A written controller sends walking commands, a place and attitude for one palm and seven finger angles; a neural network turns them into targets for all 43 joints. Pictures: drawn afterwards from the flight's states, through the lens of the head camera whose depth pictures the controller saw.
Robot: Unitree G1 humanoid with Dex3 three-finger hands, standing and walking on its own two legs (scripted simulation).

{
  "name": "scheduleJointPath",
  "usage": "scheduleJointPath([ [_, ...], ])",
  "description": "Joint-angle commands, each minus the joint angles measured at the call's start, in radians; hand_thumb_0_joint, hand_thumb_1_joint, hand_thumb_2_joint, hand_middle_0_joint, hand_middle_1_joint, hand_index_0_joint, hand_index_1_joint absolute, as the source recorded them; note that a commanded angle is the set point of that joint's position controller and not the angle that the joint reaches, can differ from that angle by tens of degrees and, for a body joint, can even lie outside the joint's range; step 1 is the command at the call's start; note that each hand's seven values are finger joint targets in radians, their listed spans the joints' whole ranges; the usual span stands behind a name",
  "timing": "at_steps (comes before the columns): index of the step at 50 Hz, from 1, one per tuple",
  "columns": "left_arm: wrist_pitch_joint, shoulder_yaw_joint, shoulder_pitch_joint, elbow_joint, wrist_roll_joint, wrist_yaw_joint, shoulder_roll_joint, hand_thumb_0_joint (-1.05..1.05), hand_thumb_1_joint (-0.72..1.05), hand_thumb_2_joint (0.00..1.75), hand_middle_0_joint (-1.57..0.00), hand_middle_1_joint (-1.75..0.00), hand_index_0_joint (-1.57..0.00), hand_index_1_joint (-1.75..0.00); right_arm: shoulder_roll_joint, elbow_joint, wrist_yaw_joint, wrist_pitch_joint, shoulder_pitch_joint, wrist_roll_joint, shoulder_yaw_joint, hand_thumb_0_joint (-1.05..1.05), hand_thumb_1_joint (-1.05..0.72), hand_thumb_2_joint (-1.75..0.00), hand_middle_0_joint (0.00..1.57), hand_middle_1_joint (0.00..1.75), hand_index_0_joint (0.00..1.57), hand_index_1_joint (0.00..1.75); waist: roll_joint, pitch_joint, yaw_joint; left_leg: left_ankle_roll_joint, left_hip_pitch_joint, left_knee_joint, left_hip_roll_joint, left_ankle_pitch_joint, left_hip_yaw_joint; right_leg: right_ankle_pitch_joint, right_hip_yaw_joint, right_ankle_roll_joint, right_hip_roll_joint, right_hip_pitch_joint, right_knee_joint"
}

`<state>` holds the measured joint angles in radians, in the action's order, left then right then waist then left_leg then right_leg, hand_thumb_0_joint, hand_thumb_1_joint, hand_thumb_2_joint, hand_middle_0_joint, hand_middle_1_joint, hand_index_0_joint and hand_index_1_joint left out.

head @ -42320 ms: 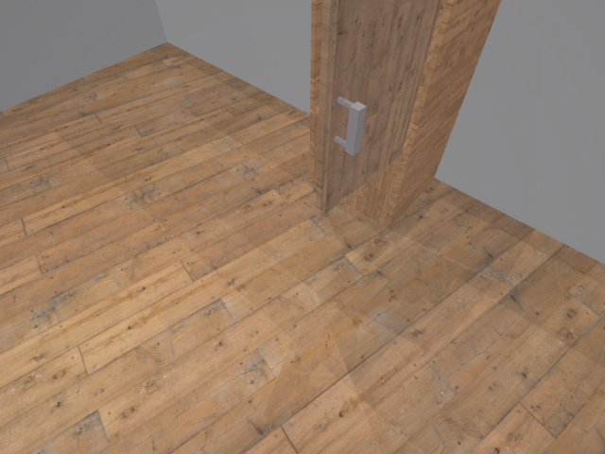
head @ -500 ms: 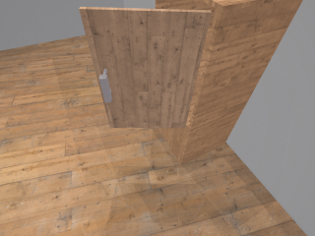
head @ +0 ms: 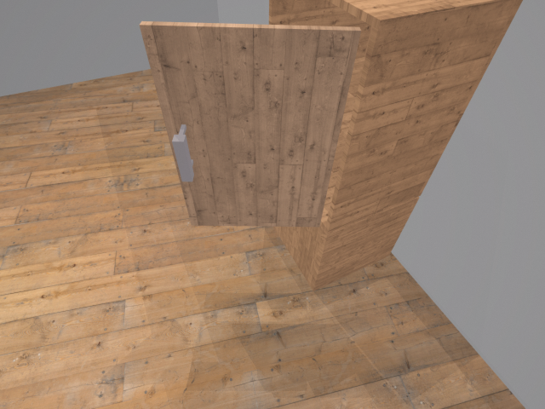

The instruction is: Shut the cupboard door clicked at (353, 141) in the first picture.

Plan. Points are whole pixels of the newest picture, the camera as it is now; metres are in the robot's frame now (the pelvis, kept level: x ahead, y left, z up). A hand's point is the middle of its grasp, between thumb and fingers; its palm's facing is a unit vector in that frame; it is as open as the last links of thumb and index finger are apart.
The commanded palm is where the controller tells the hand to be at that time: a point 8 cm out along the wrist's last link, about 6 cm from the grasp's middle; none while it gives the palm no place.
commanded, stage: look again from close up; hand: left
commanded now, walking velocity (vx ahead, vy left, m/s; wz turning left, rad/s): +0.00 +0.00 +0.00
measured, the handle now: (185, 153) +0.65 +0.25 -0.03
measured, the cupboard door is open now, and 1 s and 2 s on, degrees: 64 64 64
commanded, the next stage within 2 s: shuffle to correct the standing spot in 0.02 s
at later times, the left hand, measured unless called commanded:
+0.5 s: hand out of the picture -0.03 +0.19 -0.20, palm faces +0.08 -0.99 -0.10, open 7.3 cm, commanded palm none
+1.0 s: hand (196, 298) +0.36 +0.18 -0.18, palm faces -0.01 -0.99 -0.15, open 7.3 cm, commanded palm none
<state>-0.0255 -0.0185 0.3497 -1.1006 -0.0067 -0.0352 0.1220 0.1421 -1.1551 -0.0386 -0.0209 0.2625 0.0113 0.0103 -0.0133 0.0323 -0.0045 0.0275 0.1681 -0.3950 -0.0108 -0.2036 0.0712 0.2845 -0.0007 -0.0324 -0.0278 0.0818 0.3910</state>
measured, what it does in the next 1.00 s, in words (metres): walks ahead: right foot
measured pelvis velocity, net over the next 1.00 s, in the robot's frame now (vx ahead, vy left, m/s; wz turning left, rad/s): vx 0.22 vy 0.02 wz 0.04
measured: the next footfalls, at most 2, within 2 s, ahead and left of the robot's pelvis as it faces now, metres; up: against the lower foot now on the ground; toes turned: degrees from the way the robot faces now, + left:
right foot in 0.98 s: +0.32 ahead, -0.03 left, +0.00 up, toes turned +7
left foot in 1.46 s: +0.25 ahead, +0.16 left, +0.00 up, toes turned +5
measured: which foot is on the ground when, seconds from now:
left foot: down 0.00-0.98, up 1.00-1.00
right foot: down 0.00-0.44, up 0.46-0.96, down 0.98-1.00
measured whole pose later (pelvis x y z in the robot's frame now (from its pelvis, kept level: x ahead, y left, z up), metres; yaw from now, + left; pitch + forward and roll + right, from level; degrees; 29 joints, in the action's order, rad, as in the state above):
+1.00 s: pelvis +0.22 +0.02 -0.03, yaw +3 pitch -1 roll +1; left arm -0.05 0.04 0.06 -0.95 -0.02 0.01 0.15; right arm 0.07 -1.17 -0.03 -0.06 0.50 0.02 0.01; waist -0.03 0.10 0.06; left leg 0.02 0.07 -0.68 -0.02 -0.50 0.07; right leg 0.16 0.10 -0.09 0.02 0.41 0.60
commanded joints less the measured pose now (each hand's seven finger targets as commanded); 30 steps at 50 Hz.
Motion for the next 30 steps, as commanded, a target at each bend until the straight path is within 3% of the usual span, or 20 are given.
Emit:
scheduleJointPath([
  [1,-0.011,0.013,0.094,0.023,-0.003,-0.01,0.079,0.0,0.9,0.9,-0.2,-0.3,-0.2,-0.3,0.083,0.022,0.001,-0.008,0.061,-0.005,-0.011,0.0,-0.9,-0.9,0.2,0.3,0.2,0.3,-0.005,0.053,0.002,0.01,-0.028,0.062,0.109,0.132,-0.113,-0.191,-0.104,-0.013,0.126,0.102,-0.083],
  [6,-0.01,0.013,0.098,0.022,-0.002,-0.009,0.078,0.0,0.9,0.9,-0.2,-0.3,-0.2,-0.3,0.078,0.016,0.002,-0.007,0.072,-0.004,-0.008,0.0,-0.9,-0.9,0.2,0.3,0.2,0.3,-0.002,0.069,0.0,0.009,-0.016,0.069,0.107,0.112,-0.117,-0.154,-0.104,-0.015,0.125,0.114,-0.089],
  [8,-0.007,0.023,0.115,0.02,-0.007,-0.004,0.087,0.0,0.9,0.9,-0.2,-0.3,-0.2,-0.3,0.09,0.01,0.007,-0.002,0.095,0.002,-0.015,0.0,-0.9,-0.9,0.2,0.3,0.2,0.3,-0.013,0.055,-0.003,0.015,0.001,0.04,0.093,-0.052,-0.1,0.034,-0.108,-0.03,0.12,0.11,-0.078],
  [9,-0.003,0.03,0.119,0.023,-0.011,0.0,0.099,0.0,0.9,0.9,-0.2,-0.3,-0.2,-0.3,0.093,0.016,0.011,0.004,0.093,0.002,-0.019,0.0,-0.9,-0.9,0.2,0.3,0.2,0.3,-0.036,0.085,-0.009,0.017,0.05,0.019,0.081,-0.152,-0.093,0.163,-0.128,-0.04,0.125,0.118,-0.096],
  [11,0.004,0.048,0.14,0.03,-0.013,0.007,0.116,0.0,0.9,0.9,-0.2,-0.3,-0.2,-0.3,0.083,0.038,0.018,0.008,0.073,0.008,-0.024,0.0,-0.9,-0.9,0.2,0.3,0.2,0.3,-0.083,0.131,-0.023,0.012,0.158,-0.065,0.046,-0.217,-0.058,0.35,-0.211,-0.073,0.165,0.122,-0.151],
  [12,0.006,0.057,0.151,0.032,-0.011,0.008,0.13,0.0,0.9,0.9,-0.2,-0.3,-0.2,-0.3,0.077,0.051,0.021,0.009,0.065,0.01,-0.025,0.0,-0.9,-0.9,0.2,0.3,0.2,0.3,-0.122,0.16,-0.029,0.005,0.224,-0.144,0.027,-0.213,-0.027,0.419,-0.263,-0.099,0.201,0.114,-0.187],
  [14,0.004,0.072,0.178,0.038,-0.012,0.006,0.143,0.0,0.9,0.9,-0.2,-0.3,-0.2,-0.3,0.072,0.08,0.026,0.009,0.04,0.013,-0.035,0.0,-0.9,-0.9,0.2,0.3,0.2,0.3,-0.15,0.194,-0.037,0.004,0.325,-0.3,0.036,-0.208,-0.003,0.481,-0.375,-0.159,0.29,0.099,-0.247],
  [16,-0.013,0.081,0.185,0.044,-0.018,0.006,0.141,0.0,0.9,0.9,-0.2,-0.3,-0.2,-0.3,0.072,0.116,0.035,-0.003,0.003,0.011,-0.042,0.0,-0.9,-0.9,0.2,0.3,0.2,0.3,-0.117,0.213,-0.038,0.006,0.412,-0.394,0.066,-0.233,-0.03,0.358,-0.405,-0.205,0.337,0.066,-0.249],
  [17,-0.019,0.084,0.176,0.047,-0.022,0.006,0.143,0.0,0.9,0.9,-0.2,-0.3,-0.2,-0.3,0.069,0.127,0.038,-0.01,-0.004,0.008,-0.046,0.0,-0.9,-0.9,0.2,0.3,0.2,0.3,-0.106,0.213,-0.032,0.006,0.421,-0.393,0.077,-0.245,-0.037,0.275,-0.381,-0.213,0.348,0.052,-0.232],
  [19,-0.027,0.087,0.149,0.051,-0.027,0.007,0.142,0.0,0.9,0.9,-0.2,-0.3,-0.2,-0.3,0.053,0.124,0.039,-0.026,0.035,0.003,-0.046,0.0,-0.9,-0.9,0.2,0.3,0.2,0.3,-0.08,0.167,-0.002,0.007,0.305,-0.251,0.078,-0.228,-0.032,0.033,-0.289,-0.194,0.325,0.051,-0.119],
  [20,-0.026,0.087,0.116,0.056,-0.024,0.011,0.14,0.0,0.9,0.9,-0.2,-0.3,-0.2,-0.3,0.04,0.099,0.035,-0.035,0.119,0.003,-0.042,0.0,-0.9,-0.9,0.2,0.3,0.2,0.3,-0.057,0.118,0.038,0.011,0.128,-0.11,0.06,-0.153,-0.011,-0.035,-0.201,-0.157,0.273,0.124,-0.015],
  [21,-0.025,0.084,0.097,0.061,-0.019,0.017,0.111,0.0,0.9,0.9,-0.2,-0.3,-0.2,-0.3,0.062,0.055,0.027,-0.048,0.251,0.007,-0.044,0.0,-0.9,-0.9,0.2,0.3,0.2,0.3,0.052,0.057,0.08,0.034,-0.083,0.002,0.053,-0.084,-0.055,-0.096,-0.085,-0.11,0.159,0.223,0.211],
  [22,-0.026,0.074,0.103,0.082,-0.007,0.028,0.062,0.0,0.9,0.9,-0.2,-0.3,-0.2,-0.3,0.163,0.02,0.015,-0.059,0.379,0.021,-0.064,0.0,-0.9,-0.9,0.2,0.3,0.2,0.3,0.33,-0.01,0.102,0.124,-0.256,0.099,0.296,-0.052,-0.402,0.113,0.062,-0.036,0.016,0.445,0.526],
  [23,-0.029,0.069,0.047,0.11,-0.013,0.026,0.072,0.0,0.9,0.9,-0.2,-0.3,-0.2,-0.3,0.188,0.014,0.002,-0.047,0.427,0.015,-0.063,0.0,-0.9,-0.9,0.2,0.3,0.2,0.3,0.308,0.003,0.113,0.191,-0.229,0.189,0.407,-0.016,-0.547,0.275,0.038,-0.036,0.008,0.537,0.732],
  [24,-0.026,0.074,0.023,0.117,-0.02,0.025,0.078,0.0,0.9,0.9,-0.2,-0.3,-0.2,-0.3,0.168,0.038,0.007,-0.039,0.358,0.013,-0.06,0.0,-0.9,-0.9,0.2,0.3,0.2,0.3,0.18,0.059,0.087,0.224,-0.126,0.198,0.417,-0.106,-0.517,0.245,-0.009,-0.05,0.065,0.556,0.821],
  [25,-0.021,0.073,0.003,0.105,-0.025,0.027,0.062,0.0,0.9,0.9,-0.2,-0.3,-0.2,-0.3,0.119,0.055,0.007,-0.044,0.292,0.012,-0.047,0.0,-0.9,-0.9,0.2,0.3,0.2,0.3,0.1,0.127,0.06,0.206,-0.015,0.229,0.386,-0.119,-0.476,0.161,-0.015,-0.044,0.094,0.574,0.853],
  [26,-0.016,0.072,0.005,0.095,-0.025,0.035,0.052,0.0,0.9,0.9,-0.2,-0.3,-0.2,-0.3,0.095,0.072,0.007,-0.053,0.242,0.01,-0.037,0.0,-0.9,-0.9,0.2,0.3,0.2,0.3,0.042,0.153,0.033,0.188,0.039,0.248,0.356,-0.107,-0.417,0.084,-0.023,-0.031,0.119,0.567,0.851],
  [28,-0.01,0.069,0.02,0.089,-0.028,0.046,0.026,0.0,0.9,0.9,-0.2,-0.3,-0.2,-0.3,0.085,0.072,0.003,-0.073,0.233,0.006,-0.032,0.0,-0.9,-0.9,0.2,0.3,0.2,0.3,0.022,0.126,0.012,0.166,0.006,0.242,0.297,0.097,-0.29,-0.007,0.004,-0.004,0.125,0.559,0.827],
  [30,-0.006,0.07,0.011,0.094,-0.025,0.049,0.029,0.0,0.9,0.9,-0.2,-0.3,-0.2,-0.3,0.081,0.056,-0.003,-0.084,0.249,0.003,-0.027,0.0,-0.9,-0.9,0.2,0.3,0.2,0.3,0.059,0.075,0.004,0.164,-0.069,0.201,0.264,0.368,-0.2,-0.029,0.025,0.013,0.122,0.567,0.793],
])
